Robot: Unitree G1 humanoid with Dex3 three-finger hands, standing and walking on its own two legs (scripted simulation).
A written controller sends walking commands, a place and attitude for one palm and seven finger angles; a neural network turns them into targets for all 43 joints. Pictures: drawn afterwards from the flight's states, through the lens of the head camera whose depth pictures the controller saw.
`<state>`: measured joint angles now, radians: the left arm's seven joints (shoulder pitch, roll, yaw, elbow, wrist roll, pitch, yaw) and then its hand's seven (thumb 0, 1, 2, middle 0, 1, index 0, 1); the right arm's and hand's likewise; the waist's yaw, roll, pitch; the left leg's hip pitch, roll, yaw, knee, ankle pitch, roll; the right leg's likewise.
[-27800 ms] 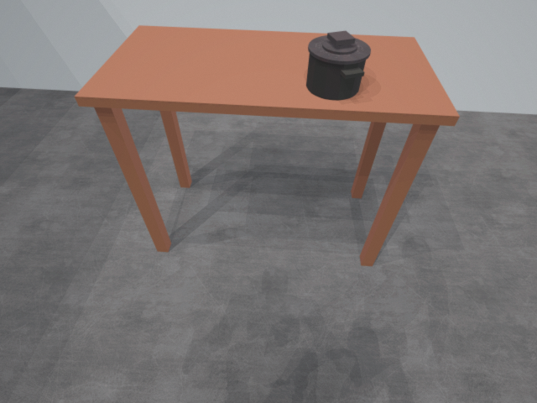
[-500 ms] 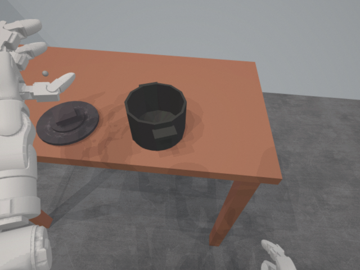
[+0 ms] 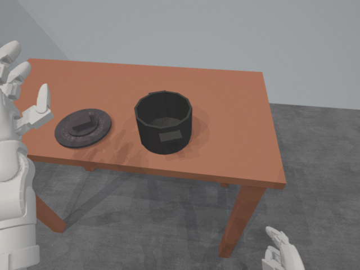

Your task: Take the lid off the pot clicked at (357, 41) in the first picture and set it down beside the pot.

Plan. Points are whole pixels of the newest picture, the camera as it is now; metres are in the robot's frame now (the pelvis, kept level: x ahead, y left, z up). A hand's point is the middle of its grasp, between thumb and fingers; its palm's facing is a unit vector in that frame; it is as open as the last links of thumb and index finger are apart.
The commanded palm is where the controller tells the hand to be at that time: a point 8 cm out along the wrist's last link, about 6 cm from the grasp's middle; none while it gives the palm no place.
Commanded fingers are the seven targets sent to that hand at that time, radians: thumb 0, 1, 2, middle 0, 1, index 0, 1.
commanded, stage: draw the hand back to the body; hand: left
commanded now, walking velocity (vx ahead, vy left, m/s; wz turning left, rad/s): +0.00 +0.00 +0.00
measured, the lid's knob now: (80, 120) +0.47 +0.35 +0.05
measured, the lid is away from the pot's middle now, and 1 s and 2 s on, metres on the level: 0.25 0.25 0.25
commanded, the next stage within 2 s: step back with the hand held close in 0.98 s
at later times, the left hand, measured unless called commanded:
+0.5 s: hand (24, 142) +0.23 +0.26 +0.24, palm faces +0.50 -0.83 -0.25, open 7.4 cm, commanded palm +0.17 +0.29 +0.23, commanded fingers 0.00 0.90 0.90 -0.20 -0.30 -0.20 -0.30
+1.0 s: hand (7, 177) +0.17 +0.26 +0.23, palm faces +0.50 -0.79 -0.35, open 7.4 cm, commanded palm +0.12 +0.29 +0.23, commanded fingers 0.00 0.90 0.90 -0.20 -0.30 -0.20 -0.30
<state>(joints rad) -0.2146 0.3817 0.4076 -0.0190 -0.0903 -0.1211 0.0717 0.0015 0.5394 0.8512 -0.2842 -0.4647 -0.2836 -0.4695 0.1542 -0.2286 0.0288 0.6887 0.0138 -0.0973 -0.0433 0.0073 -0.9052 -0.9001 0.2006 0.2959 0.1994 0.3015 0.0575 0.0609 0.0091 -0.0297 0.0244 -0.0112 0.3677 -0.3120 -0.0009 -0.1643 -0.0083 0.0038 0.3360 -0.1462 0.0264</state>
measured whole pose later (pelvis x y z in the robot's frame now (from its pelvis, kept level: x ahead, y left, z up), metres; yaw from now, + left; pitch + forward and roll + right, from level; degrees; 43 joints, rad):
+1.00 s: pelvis -0.01 +0.01 +0.00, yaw +1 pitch -4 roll -2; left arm 0.36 0.35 0.41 -0.56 -0.08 -0.14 0.07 0.01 0.89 0.90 -0.21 -0.30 -0.21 -0.30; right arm 0.18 -0.20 0.03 0.68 -0.03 -0.16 -0.04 0.01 -0.90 -0.90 0.20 0.30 0.20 0.30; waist 0.09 0.06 0.01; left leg -0.01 0.02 -0.02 0.41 -0.32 0.01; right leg -0.12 -0.02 0.00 0.34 -0.15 0.04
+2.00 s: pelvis -0.09 +0.02 -0.03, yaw -1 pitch +0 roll +0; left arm 0.44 0.42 0.53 -0.67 -0.04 -0.32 0.14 0.01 0.89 0.90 -0.21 -0.30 -0.21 -0.30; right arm 0.25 -0.22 -0.01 0.56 0.01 -0.11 -0.05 0.01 -0.90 -0.90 0.20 0.30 0.20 0.30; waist -0.02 -0.01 0.01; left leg -0.35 -0.02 0.03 0.68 -0.33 0.04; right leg -0.46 -0.05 0.05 0.57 -0.11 0.05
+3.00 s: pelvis -0.24 +0.02 -0.02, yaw -4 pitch +2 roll -2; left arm 0.43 0.48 0.47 -0.67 -0.06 -0.20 0.10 0.00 0.89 0.90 -0.21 -0.30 -0.21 -0.30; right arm 0.16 -0.19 0.00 0.59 0.00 -0.13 -0.02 0.00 -0.90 -0.90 0.20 0.30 0.20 0.30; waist 0.00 0.00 -0.01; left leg -0.48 0.04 0.04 0.61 -0.22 0.01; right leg -0.30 -0.02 -0.02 0.52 -0.29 0.00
